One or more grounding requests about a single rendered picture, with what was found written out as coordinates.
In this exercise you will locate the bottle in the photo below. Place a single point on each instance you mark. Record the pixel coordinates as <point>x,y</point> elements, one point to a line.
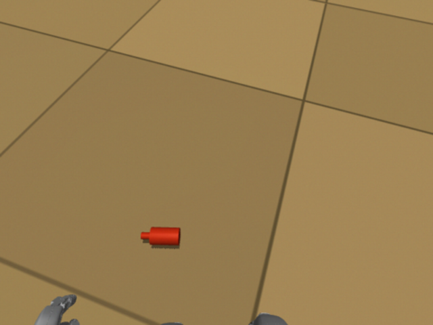
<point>162,235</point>

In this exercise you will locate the left robot hand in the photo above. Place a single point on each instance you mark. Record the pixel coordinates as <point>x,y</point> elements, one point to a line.
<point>52,314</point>

